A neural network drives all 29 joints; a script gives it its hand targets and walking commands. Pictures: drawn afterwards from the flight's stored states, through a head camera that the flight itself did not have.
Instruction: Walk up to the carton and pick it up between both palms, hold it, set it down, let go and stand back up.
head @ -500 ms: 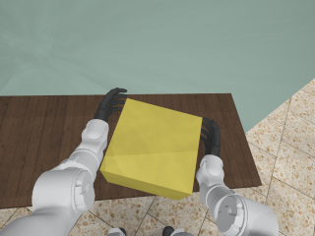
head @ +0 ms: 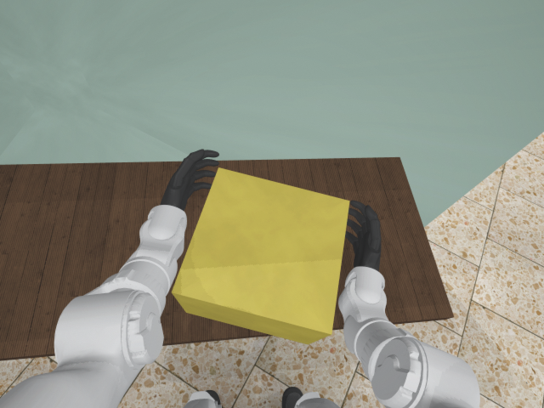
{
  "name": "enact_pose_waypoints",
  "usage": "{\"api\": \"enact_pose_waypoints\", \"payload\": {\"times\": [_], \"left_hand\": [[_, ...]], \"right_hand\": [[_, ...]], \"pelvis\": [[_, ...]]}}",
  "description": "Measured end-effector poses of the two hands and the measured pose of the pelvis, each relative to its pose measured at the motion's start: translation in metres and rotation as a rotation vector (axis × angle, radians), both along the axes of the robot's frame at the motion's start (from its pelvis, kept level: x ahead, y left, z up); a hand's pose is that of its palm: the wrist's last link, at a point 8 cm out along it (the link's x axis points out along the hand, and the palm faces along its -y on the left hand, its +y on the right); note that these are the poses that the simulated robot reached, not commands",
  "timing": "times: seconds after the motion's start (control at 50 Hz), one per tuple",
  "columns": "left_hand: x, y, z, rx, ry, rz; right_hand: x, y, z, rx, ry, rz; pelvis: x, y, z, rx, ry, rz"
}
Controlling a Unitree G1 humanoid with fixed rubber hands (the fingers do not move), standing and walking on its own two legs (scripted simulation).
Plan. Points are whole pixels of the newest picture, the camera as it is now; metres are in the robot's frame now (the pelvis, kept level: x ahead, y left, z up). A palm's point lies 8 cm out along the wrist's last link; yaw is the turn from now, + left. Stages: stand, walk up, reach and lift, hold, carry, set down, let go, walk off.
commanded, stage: reach and lift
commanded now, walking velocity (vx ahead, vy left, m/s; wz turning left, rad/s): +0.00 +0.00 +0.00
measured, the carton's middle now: (264, 258) +0.35 -0.02 -0.07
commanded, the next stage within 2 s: none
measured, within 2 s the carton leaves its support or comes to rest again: leaves its support in 0.58 s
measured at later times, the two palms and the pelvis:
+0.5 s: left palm (178, 198) +0.43 +0.11 -0.01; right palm (365, 258) +0.33 -0.17 -0.04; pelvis +0.00 +0.00 +0.00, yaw +0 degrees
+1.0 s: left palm (175, 195) +0.42 +0.11 +0.03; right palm (373, 254) +0.33 -0.17 -0.01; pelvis -0.02 +0.00 +0.00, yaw +0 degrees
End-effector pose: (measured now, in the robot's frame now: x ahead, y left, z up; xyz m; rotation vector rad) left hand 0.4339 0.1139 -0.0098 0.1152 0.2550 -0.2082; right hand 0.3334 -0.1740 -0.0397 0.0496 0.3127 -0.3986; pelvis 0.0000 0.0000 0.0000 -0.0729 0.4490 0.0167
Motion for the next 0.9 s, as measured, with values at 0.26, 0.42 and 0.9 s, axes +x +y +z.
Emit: {"api": "enact_pose_waypoints", "payload": {"times": [0.26,0.42,0.9], "left_hand": [[0.000,0.000,0.000,0.000,-0.003,-0.001],[-0.001,0.000,0.001,-0.001,-0.011,-0.002],[-0.016,-0.002,0.029,-0.008,-0.113,0.016]], "right_hand": [[0.000,0.000,0.000,0.000,-0.002,-0.002],[-0.001,0.001,0.001,-0.001,-0.008,-0.009],[-0.009,0.000,0.020,-0.031,-0.032,0.007]], "pelvis": [[0.000,0.000,0.000,0.000,0.000,0.000],[-0.001,0.000,0.000,0.000,-0.001,0.000],[-0.016,0.001,0.000,0.000,-0.039,0.001]]}}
